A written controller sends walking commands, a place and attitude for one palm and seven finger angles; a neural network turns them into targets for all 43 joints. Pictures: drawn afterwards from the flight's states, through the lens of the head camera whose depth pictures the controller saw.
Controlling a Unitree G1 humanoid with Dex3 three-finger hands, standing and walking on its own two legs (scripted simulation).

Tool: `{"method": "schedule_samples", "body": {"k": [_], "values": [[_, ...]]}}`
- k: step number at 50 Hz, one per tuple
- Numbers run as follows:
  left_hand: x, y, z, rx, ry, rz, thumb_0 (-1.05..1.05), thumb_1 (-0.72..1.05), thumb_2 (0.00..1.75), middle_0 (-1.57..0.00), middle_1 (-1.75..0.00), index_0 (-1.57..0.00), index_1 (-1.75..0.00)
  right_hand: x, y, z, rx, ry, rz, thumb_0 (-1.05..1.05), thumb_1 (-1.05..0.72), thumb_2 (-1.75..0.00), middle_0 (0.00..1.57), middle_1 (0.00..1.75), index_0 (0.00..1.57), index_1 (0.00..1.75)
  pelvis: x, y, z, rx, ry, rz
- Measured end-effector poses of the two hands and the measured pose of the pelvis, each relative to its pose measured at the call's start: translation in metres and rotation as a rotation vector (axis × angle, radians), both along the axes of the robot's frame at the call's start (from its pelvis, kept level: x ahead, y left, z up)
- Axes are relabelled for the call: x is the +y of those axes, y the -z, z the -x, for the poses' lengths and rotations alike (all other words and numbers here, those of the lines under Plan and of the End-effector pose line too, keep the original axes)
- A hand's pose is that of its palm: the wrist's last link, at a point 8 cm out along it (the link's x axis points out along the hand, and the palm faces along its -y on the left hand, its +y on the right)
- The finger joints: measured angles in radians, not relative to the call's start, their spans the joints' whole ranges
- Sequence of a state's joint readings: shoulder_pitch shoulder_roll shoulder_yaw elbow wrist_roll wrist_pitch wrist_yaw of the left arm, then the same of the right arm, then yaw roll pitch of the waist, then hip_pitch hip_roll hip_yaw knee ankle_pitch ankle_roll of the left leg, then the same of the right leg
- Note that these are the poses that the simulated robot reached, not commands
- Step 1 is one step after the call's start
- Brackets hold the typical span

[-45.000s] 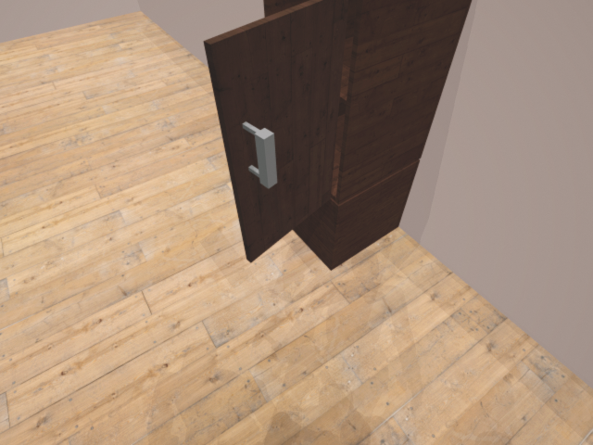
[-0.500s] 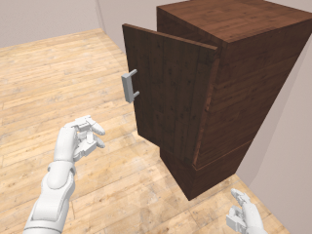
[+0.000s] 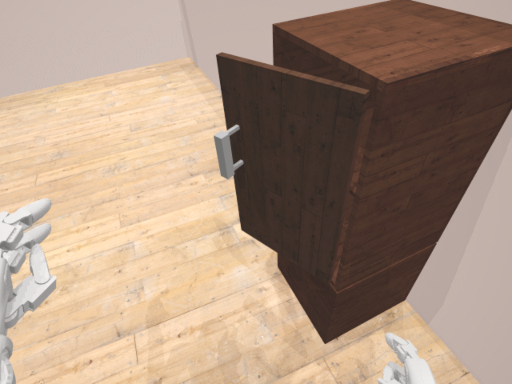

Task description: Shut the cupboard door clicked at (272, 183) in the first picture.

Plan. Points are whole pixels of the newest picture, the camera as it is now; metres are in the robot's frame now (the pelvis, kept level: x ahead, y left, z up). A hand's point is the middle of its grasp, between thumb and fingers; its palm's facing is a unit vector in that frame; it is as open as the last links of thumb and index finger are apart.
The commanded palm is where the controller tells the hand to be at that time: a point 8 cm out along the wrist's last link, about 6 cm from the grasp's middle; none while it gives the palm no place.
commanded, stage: draw the hand back to the body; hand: left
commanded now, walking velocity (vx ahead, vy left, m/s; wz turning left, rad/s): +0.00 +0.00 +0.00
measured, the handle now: (231, 151) +0.64 +0.15 +0.02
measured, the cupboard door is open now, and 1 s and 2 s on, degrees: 25 25 25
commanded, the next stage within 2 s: step back with the hand held close in 0.32 s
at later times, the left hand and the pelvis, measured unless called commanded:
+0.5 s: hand (68, 274) +0.19 +0.26 +0.16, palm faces +0.45 -0.79 -0.41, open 7.4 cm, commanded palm +0.14 +0.29 +0.17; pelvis +0.00 -0.01 +0.00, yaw +0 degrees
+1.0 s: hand (13, 313) +0.14 +0.30 +0.15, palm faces +0.40 -0.78 -0.49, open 7.4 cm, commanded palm +0.08 +0.33 +0.17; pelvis -0.06 +0.03 -0.01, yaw +0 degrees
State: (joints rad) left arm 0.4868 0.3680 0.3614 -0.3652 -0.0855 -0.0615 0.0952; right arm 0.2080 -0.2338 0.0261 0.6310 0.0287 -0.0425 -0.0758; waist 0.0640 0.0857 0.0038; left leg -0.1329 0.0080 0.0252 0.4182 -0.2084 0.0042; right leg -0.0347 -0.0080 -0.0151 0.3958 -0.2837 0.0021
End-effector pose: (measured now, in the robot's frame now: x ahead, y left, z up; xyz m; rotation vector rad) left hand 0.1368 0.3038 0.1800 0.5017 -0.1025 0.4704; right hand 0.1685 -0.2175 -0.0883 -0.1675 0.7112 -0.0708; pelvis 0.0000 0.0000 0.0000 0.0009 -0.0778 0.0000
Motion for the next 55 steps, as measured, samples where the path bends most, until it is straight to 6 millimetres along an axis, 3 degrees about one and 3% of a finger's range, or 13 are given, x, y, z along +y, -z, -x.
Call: {"method": "schedule_samples", "body": {"k": [4,11,22,29,37,44,55], "values": [[0.001,0.004,0.005,-0.006,-0.036,0.015,0.02,0.89,0.9,-0.28,-0.39,-0.28,-0.39,-0.009,0.0,-0.002,-0.006,0.0,0.021,0.01,-0.91,-0.9,0.2,0.3,0.2,0.3,-0.002,0.0,0.001,-0.003,-0.008,-0.001],[-0.011,0.016,-0.005,-0.003,-0.007,0.068,0.02,0.89,0.9,-0.23,-0.32,-0.22,-0.32,-0.016,-0.007,-0.009,-0.043,0.009,0.039,0.01,-0.91,-0.9,0.2,0.3,0.2,0.3,-0.007,0.0,0.0,-0.002,-0.006,-0.003],[-0.014,0.005,-0.013,-0.025,0.03,0.032,0.02,0.89,0.9,-0.21,-0.3,-0.21,-0.3,-0.012,-0.013,-0.016,-0.075,0.014,0.013,0.01,-0.91,-0.9,0.2,0.3,0.2,0.3,-0.01,0.0,-0.004,0.0,0.005,-0.002],[-0.005,0.007,-0.016,-0.006,0.037,-0.011,0.02,0.89,0.9,-0.21,-0.3,-0.21,-0.3,-0.013,-0.004,-0.01,-0.006,0.038,0.029,0.01,-0.9,-0.9,0.2,0.3,0.2,0.3,-0.003,0.002,-0.001,0.053,-0.005,0.017],[0.007,0.008,-0.014,0.031,0.096,-0.048,0.02,0.89,0.9,-0.21,-0.3,-0.21,-0.3,-0.012,-0.004,0.013,0.052,0.113,0.066,0.01,-0.91,-0.9,0.2,0.3,0.2,0.3,0.015,0.003,0.011,0.077,0.012,0.01],[0.02,0.002,0.005,-0.007,0.124,-0.079,0.02,0.89,0.9,-0.21,-0.3,-0.21,-0.3,-0.002,-0.012,0.039,0.041,0.13,0.076,0.01,-0.91,-0.9,0.2,0.3,0.2,0.3,0.025,0.005,0.034,0.078,0.019,0.015],[0.031,0.01,0.065,-0.093,0.072,-0.096,0.02,0.89,0.9,-0.21,-0.3,-0.21,-0.3,0.008,-0.006,0.086,0.011,0.078,0.101,0.01,-0.9,-0.9,0.2,0.3,0.2,0.3,0.027,0.016,0.08,0.059,-0.014,0.037]]}}
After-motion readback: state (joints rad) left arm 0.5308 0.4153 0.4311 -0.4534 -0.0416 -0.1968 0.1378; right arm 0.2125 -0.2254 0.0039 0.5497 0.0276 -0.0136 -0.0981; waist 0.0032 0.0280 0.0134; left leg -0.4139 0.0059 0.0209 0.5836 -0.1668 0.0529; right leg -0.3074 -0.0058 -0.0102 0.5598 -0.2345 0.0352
